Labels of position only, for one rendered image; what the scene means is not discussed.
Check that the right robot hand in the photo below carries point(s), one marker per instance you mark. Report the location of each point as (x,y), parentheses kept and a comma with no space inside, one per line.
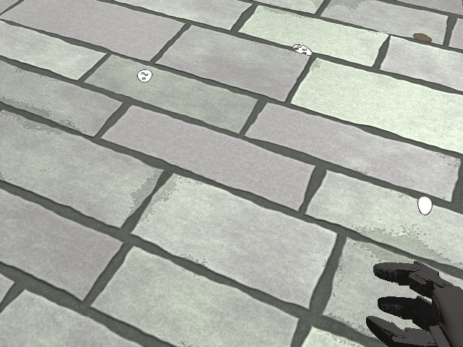
(442,319)

